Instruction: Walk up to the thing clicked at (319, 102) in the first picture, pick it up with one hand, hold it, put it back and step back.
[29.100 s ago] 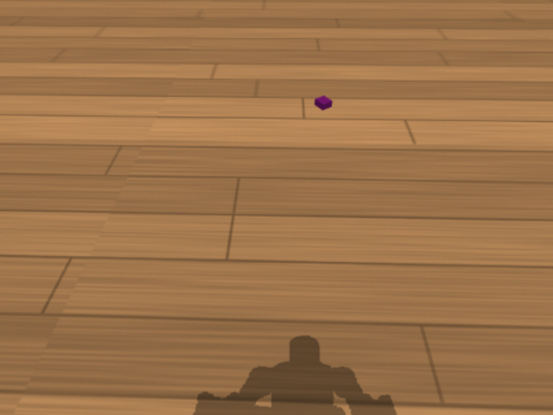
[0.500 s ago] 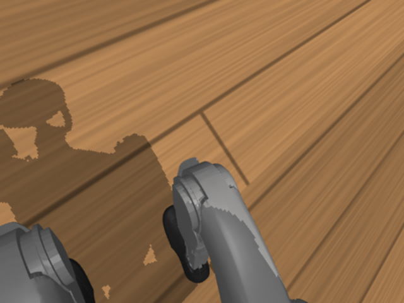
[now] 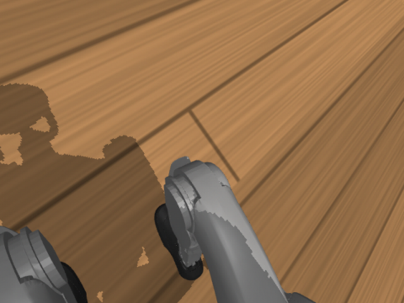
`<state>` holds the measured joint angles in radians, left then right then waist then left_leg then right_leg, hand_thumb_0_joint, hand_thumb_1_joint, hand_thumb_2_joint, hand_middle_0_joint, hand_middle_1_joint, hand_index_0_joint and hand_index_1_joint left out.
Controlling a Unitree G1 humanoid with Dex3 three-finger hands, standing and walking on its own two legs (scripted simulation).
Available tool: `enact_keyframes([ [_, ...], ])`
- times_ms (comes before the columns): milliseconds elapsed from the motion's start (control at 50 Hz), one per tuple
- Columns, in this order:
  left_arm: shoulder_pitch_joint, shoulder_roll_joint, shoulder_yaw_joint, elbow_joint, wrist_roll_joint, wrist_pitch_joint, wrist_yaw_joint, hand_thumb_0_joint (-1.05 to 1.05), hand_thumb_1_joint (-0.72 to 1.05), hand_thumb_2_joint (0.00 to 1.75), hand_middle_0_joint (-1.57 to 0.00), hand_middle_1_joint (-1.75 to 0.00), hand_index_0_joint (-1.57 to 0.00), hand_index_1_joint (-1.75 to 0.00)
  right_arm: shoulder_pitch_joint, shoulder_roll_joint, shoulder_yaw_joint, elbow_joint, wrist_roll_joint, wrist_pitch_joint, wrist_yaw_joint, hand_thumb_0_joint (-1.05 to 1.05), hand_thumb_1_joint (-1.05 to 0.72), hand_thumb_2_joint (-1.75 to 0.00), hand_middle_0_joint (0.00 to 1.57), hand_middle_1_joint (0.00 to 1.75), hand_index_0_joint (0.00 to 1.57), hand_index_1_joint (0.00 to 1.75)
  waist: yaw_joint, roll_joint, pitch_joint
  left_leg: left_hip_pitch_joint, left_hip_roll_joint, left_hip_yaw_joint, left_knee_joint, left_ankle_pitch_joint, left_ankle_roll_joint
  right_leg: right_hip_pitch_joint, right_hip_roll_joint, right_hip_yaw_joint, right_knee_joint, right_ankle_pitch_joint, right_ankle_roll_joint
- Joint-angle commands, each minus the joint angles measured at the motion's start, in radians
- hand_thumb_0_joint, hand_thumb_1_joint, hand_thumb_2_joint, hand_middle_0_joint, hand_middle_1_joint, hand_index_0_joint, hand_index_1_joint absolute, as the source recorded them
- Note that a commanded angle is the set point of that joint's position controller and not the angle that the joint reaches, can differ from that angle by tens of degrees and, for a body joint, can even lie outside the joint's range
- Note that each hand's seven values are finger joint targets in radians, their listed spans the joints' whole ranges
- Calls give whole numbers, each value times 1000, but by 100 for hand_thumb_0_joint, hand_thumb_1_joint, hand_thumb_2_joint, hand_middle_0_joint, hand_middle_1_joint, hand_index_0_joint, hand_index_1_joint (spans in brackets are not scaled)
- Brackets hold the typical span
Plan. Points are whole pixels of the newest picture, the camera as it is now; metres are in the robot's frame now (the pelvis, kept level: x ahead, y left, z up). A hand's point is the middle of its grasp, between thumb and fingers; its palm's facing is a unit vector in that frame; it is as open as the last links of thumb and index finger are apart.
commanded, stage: open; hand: left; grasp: from above
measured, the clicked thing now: out of the picture +0.42 +0.32 -0.29
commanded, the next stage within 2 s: withdraw in 1.08 s
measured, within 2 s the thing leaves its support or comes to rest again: neither
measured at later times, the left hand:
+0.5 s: hand out of the picture +0.42 +0.31 -0.25, palm faces -0.15 -0.41 -0.90, open 12.8 cm
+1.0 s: hand out of the picture +0.42 +0.32 -0.24, palm faces -0.16 -0.39 -0.91, open 13.9 cm
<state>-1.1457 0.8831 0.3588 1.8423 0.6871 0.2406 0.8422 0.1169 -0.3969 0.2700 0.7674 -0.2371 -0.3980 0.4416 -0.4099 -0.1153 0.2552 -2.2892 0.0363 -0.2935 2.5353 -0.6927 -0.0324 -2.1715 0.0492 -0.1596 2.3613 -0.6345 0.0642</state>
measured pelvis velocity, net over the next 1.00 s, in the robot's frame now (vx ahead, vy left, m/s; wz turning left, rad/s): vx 0.00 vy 0.00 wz -0.01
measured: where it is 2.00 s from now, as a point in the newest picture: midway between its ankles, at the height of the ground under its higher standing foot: (136, 284)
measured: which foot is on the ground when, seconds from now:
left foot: down 0.00-1.00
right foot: down 0.00-1.00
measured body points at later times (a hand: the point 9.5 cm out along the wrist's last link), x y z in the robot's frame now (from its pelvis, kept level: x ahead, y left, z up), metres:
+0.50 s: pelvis +0.00 +0.00 +0.00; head +0.28 +0.10 +0.34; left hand +0.43 +0.33 -0.19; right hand +0.00 -0.24 -0.04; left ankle +0.07 +0.14 -0.27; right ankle +0.13 -0.12 -0.27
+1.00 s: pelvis +0.00 +0.00 +0.01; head +0.28 +0.10 +0.34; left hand +0.43 +0.33 -0.19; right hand +0.01 -0.24 -0.04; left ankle +0.07 +0.14 -0.27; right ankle +0.13 -0.12 -0.27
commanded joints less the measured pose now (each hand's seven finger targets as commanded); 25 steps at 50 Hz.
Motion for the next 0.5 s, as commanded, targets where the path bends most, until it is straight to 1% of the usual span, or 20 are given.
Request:
enact_keyframes([
  [0,-223,218,-22,-96,19,7,43,0,-6,82,-57,-64,-53,-68,215,-335,-73,33,9,-6,-2,0,-89,-90,20,30,20,30,-65,434,-616,410,26,118,-255,121,35,364,18,-120,-241,193,-62],
  [20,-227,226,-19,-100,17,6,44,0,-10,85,-54,-66,-50,-71,217,-339,-73,34,8,-6,-2,0,-89,-90,20,30,20,30,-66,438,-621,416,27,118,-255,127,35,369,18,-122,-239,199,-61],
  [40,-219,220,-24,-98,13,8,43,0,-10,82,-53,-66,-49,-70,217,-334,-69,22,3,-6,-1,0,-89,-90,20,30,20,30,-70,426,-619,421,25,120,-246,134,37,377,18,-123,-237,204,-59],
  [60,-213,225,-15,-96,8,9,46,0,-13,81,-51,-65,-47,-69,215,-338,-71,26,9,-6,-3,0,-88,-89,20,30,20,30,-63,432,-622,430,29,115,-251,134,35,372,20,-124,-238,204,-60],
  [80,-226,231,-25,-101,11,8,46,0,-14,79,-49,-65,-46,-69,211,-337,-68,28,7,-8,-3,0,-88,-89,20,30,20,30,-68,455,-605,438,27,112,-259,131,34,358,13,-130,-227,200,-61],
  [100,-225,233,-26,-102,14,7,45,0,-17,81,-48,-66,-44,-70,210,-344,-68,36,5,-10,-4,0,-88,-90,20,30,20,30,-73,454,-611,441,30,116,-256,123,31,369,21,-126,-239,197,-61],
  [120,-226,245,-20,-100,20,6,46,0,-20,84,-46,-67,-42,-72,210,-344,-71,39,9,-11,-6,0,-89,-90,20,30,20,30,-68,454,-606,436,29,116,-258,118,34,365,18,-126,-241,193,-61],
  [140,-225,241,-28,-106,17,7,44,0,-21,82,-44,-69,-40,-73,205,-342,-69,34,8,-13,-4,0,-89,-90,20,30,20,30,-72,449,-596,434,27,116,-255,116,34,364,15,-130,-234,189,-60],
  [160,-214,248,-14,-103,15,6,47,0,-23,84,-43,-70,-39,-74,209,-345,-69,34,10,-13,-3,0,-88,-90,20,30,20,30,-67,449,-604,436,32,111,-264,118,34,373,19,-130,-238,194,-61],
  [180,-216,246,-22,-106,11,7,47,0,-22,83,-43,-69,-39,-73,208,-341,-67,24,10,-15,-3,0,-88,-90,20,30,20,30,-65,448,-596,439,30,111,-254,123,36,367,15,-130,-234,195,-60],
  [200,-211,230,-30,-102,9,9,45,0,-23,84,-42,-69,-38,-73,214,-341,-64,21,5,-13,-1,0,-88,-89,20,30,20,30,-78,448,-607,452,30,111,-253,139,35,381,17,-131,-234,211,-59],
  [220,-215,247,-18,-106,13,8,50,0,-24,84,-41,-70,-38,-74,221,-349,-68,34,10,-12,-4,0,-88,-90,20,30,20,30,-69,463,-614,461,35,105,-271,139,29,381,20,-132,-238,217,-62],
  [260,-221,232,-35,-106,4,7,43,0,-26,84,-38,-72,-34,-76,203,-348,-66,34,9,-17,1,0,-88,-89,20,30,20,30,-75,479,-581,466,35,101,-270,136,27,359,10,-144,-213,214,-61],
  [340,-203,242,-40,-108,8,11,39,0,-30,89,-36,-75,-32,-79,211,-347,-66,37,14,-20,-1,0,-88,-89,20,30,20,30,-77,459,-584,453,31,107,-265,119,33,368,18,-137,-235,201,-60],
  [360,-204,246,-29,-110,10,11,39,0,-31,88,-35,-74,-31,-78,219,-348,-67,37,17,-21,-2,0,-88,-89,20,30,20,30,-73,459,-591,452,33,107,-266,126,33,373,20,-133,-242,209,-61],
  [400,-205,221,-48,-110,-11,15,33,0,-33,91,-32,-78,-28,-82,204,-341,-62,31,13,-26,1,0,-88,-89,20,30,20,30,-74,448,-585,454,29,110,-257,134,32,375,12,-138,-226,214,-57],
  [420,-186,231,-32,-105,-8,14,36,0,-36,91,-30,-78,-27,-82,217,-351,-67,32,16,-25,0,0,-88,-89,20,30,20,30,-71,452,-597,461,35,102,-264,137,32,380,18,-139,-233,217,-59],
  [440,-194,235,-41,-114,-5,14,33,0,-36,90,-30,-76,-26,-80,209,-349,-66,31,20,-27,-2,0,-88,-89,20,30,20,30,-70,457,-585,454,33,99,-263,126,33,363,15,-139,-230,209,-59],
  [460,-197,218,-54,-111,-11,14,28,0,-36,90,-30,-78,-26,-82,210,-346,-65,30,15,-28,0,0,-88,-89,20,30,20,30,-80,466,-582,471,30,103,-268,127,30,367,13,-143,-222,207,-59],
  [480,-187,223,-42,-106,-4,17,32,0,-39,93,-27,-80,-23,-84,231,-354,-70,31,18,-25,0,0,-88,-89,20,30,20,30,-77,460,-593,464,35,97,-272,129,32,375,18,-142,-237,213,-59],
])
